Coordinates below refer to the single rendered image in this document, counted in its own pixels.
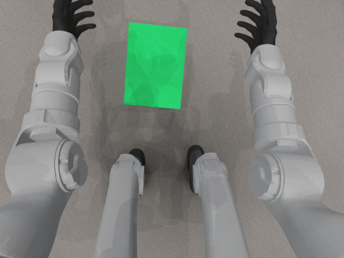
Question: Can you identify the carton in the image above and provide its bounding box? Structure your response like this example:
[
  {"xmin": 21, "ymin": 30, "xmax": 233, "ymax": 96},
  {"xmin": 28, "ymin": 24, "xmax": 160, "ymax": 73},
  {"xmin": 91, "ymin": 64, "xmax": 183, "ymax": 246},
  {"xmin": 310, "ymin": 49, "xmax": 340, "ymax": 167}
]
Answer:
[{"xmin": 124, "ymin": 22, "xmax": 188, "ymax": 109}]

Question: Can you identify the left robot hand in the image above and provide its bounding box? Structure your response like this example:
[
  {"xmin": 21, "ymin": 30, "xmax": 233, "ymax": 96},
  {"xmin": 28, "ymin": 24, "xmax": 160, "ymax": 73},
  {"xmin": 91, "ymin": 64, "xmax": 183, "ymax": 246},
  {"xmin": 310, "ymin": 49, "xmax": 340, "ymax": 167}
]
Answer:
[{"xmin": 52, "ymin": 0, "xmax": 96, "ymax": 41}]

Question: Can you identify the robot foot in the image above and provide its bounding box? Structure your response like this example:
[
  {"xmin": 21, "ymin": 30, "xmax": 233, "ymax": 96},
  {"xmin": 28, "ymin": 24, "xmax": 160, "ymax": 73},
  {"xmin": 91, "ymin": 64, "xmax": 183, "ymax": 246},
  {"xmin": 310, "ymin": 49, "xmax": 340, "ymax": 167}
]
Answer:
[
  {"xmin": 129, "ymin": 149, "xmax": 145, "ymax": 196},
  {"xmin": 187, "ymin": 145, "xmax": 204, "ymax": 195}
]

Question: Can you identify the right robot foot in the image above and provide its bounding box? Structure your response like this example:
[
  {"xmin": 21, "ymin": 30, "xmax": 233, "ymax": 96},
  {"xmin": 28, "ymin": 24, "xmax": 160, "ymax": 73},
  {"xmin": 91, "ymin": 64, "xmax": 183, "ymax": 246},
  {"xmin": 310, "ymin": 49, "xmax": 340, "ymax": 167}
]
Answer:
[{"xmin": 187, "ymin": 145, "xmax": 204, "ymax": 195}]

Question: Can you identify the robot right forearm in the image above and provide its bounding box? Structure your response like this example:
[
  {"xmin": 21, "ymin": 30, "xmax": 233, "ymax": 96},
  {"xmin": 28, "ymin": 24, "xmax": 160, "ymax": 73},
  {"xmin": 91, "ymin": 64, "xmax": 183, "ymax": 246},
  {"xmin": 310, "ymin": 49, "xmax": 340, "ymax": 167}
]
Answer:
[{"xmin": 244, "ymin": 44, "xmax": 325, "ymax": 184}]

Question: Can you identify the robot left forearm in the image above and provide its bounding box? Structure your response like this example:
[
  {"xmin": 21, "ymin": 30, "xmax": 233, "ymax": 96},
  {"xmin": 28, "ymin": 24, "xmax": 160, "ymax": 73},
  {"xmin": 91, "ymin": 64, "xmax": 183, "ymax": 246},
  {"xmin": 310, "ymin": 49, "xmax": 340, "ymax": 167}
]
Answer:
[{"xmin": 5, "ymin": 31, "xmax": 84, "ymax": 188}]

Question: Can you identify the right robot hand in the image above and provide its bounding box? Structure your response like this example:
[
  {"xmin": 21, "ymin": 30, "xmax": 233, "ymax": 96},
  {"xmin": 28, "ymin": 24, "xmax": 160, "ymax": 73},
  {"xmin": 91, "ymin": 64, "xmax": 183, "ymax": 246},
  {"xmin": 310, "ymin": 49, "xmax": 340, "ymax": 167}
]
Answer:
[{"xmin": 234, "ymin": 0, "xmax": 277, "ymax": 54}]

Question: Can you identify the left robot upper arm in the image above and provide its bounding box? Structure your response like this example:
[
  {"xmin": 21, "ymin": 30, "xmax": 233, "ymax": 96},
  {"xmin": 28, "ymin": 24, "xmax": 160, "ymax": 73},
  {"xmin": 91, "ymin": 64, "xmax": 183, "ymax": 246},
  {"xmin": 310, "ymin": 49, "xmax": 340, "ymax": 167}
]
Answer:
[{"xmin": 0, "ymin": 139, "xmax": 88, "ymax": 258}]

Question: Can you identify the left robot foot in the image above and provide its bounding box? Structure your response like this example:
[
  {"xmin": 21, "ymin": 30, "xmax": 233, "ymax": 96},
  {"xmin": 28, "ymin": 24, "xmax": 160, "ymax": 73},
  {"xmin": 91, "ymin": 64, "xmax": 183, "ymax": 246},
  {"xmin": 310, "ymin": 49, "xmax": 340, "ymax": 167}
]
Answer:
[{"xmin": 129, "ymin": 149, "xmax": 145, "ymax": 196}]

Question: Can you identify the right robot upper arm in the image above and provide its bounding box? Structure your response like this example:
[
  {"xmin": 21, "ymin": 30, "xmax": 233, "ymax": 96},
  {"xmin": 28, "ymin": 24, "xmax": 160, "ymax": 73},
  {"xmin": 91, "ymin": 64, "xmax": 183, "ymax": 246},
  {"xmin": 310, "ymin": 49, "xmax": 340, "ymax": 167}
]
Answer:
[{"xmin": 248, "ymin": 151, "xmax": 344, "ymax": 258}]

